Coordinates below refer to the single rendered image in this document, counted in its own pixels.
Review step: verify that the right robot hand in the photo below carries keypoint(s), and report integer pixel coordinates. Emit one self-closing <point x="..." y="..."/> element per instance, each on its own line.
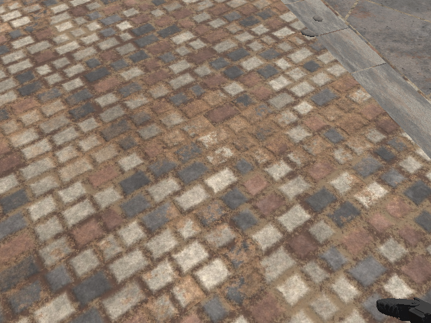
<point x="415" y="311"/>

